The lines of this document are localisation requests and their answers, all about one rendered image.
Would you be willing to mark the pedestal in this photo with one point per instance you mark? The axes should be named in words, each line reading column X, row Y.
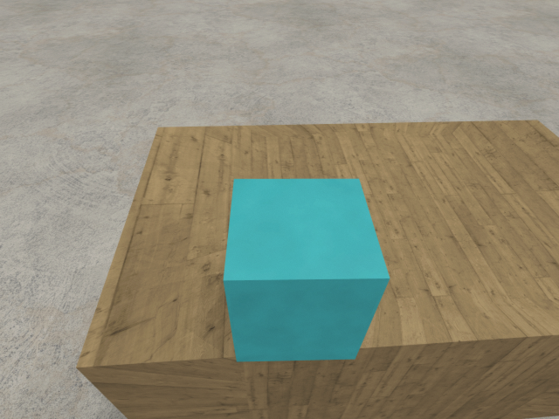
column 467, row 217

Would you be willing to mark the carton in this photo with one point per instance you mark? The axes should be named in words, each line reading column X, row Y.
column 304, row 272

